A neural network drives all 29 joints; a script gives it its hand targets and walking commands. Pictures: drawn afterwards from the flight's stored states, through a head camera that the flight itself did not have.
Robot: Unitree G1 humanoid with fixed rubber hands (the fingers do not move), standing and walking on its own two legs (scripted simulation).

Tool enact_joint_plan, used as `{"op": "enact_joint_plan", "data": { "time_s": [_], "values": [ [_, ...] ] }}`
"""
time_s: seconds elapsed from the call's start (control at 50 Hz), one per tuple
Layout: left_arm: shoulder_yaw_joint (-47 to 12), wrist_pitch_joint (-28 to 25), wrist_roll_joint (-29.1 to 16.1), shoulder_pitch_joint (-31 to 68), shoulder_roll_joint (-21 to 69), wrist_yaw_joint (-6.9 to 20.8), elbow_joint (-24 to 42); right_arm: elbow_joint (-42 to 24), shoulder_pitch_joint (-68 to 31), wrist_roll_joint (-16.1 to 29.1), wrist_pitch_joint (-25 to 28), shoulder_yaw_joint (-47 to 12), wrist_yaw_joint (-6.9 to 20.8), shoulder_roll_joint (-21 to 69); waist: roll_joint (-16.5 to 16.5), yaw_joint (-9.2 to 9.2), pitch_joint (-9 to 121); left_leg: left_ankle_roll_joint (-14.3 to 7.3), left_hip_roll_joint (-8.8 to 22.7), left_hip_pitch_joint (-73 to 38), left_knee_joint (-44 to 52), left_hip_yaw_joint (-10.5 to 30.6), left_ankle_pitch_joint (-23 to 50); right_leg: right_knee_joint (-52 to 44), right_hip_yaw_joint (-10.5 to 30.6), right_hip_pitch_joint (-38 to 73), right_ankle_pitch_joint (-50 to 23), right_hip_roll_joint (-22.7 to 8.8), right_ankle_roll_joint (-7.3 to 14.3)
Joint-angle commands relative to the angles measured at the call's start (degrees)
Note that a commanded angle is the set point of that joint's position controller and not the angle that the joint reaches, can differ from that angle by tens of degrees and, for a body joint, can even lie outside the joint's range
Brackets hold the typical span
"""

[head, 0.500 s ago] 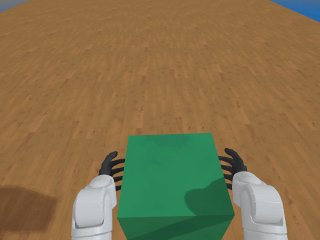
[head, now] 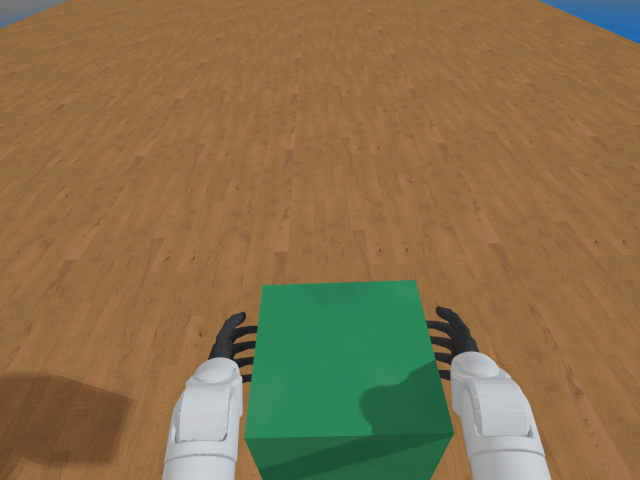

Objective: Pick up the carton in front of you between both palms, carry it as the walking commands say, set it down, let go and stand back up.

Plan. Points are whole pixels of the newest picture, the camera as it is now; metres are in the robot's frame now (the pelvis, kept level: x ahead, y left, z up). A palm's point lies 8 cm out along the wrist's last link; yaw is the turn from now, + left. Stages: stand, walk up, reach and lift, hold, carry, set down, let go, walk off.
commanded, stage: carry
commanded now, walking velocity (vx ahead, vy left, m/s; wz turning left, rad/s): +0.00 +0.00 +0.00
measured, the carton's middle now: (342, 394) +0.29 +0.00 -0.05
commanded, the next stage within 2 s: hold in 0.80 s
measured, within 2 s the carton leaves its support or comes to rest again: neither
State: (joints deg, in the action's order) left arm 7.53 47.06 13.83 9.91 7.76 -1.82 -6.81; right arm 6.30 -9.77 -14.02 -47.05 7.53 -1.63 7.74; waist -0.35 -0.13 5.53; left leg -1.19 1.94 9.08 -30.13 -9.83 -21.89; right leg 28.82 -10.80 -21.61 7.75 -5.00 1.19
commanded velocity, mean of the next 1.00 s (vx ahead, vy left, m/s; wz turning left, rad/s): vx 0.00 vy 0.00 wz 0.00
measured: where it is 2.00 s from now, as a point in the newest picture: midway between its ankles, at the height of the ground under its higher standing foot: outside the picture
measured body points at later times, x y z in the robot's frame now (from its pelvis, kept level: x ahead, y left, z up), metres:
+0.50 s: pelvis -0.01 +0.01 +0.00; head -0.02 +0.01 +0.45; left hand +0.29 +0.16 +0.03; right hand +0.29 -0.14 +0.03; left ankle -0.06 +0.09 -0.73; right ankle +0.08 -0.12 -0.73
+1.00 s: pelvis -0.01 +0.01 +0.01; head -0.02 +0.00 +0.46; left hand +0.26 +0.19 +0.03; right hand +0.29 -0.11 +0.03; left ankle -0.06 +0.09 -0.73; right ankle +0.08 -0.14 -0.73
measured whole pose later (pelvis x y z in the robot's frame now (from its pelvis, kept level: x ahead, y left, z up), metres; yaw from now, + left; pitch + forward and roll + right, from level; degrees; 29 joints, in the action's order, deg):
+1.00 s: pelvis -0.01 +0.01 +0.01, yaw +7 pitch -5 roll +0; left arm 8.8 37.9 13.4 11.6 8.0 -1.5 -12.8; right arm 7.6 -9.1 -13.8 -40.2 8.7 -2.2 7.7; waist -1.5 -0.1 -3.1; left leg -2.2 -2.0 1.2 -23.6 -0.1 -17.0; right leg 21.2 3.9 -10.3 5.9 -1.6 -1.7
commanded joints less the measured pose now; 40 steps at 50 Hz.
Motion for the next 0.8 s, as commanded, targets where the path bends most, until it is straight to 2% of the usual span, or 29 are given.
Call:
{"op": "enact_joint_plan", "data": {
  "time_s": [0.0,0.12,0.24,0.44,0.78],
  "values": [
    [-26.8,-7.17,-13.49,27.63,49.25,13.46,0.04,0.44,-27.1,13.21,6.91,-26.61,12.97,49.37,0.35,0.07,10.27,-0.71,6.99,5.59,7.59,5.87,8.07,-2.54,6.3,10.88,-6.17,-4.8,0.0],
    [-27.08,-11.43,-13.13,30.05,53.23,14.28,-3.35,3.89,-29.5,12.98,11.07,-27.03,13.83,53.48,0.47,0.23,12.76,-0.8,6.68,4.29,6.0,5.82,11.25,-1.72,6.14,11.65,-9.24,-4.83,0.33],
    [-30.77,-8.36,-15.36,26.59,53.39,13.96,1.22,-0.49,-26.35,15.57,8.0,-31.15,13.7,53.83,0.29,0.24,14.38,-0.7,6.67,3.04,4.13,5.52,15.75,-0.57,5.71,11.91,-12.76,-4.98,0.46],
    [-31.13,-7.43,-15.73,27.21,52.26,13.78,2.65,-1.88,-26.66,15.67,7.12,-30.93,13.45,52.45,0.08,0.15,12.17,-0.83,7.04,4.24,4.86,5.71,13.94,-0.8,5.57,10.71,-10.61,-4.78,0.12],
    [-30.83,-7.13,-15.39,26.85,52.4,13.89,2.0,-1.17,-26.43,15.52,6.88,-30.35,13.66,52.48,-0.29,0.16,11.89,-0.87,7.24,3.9,4.74,5.62,15.91,-0.6,4.95,10.58,-10.58,-4.45,-0.17]
  ]
}}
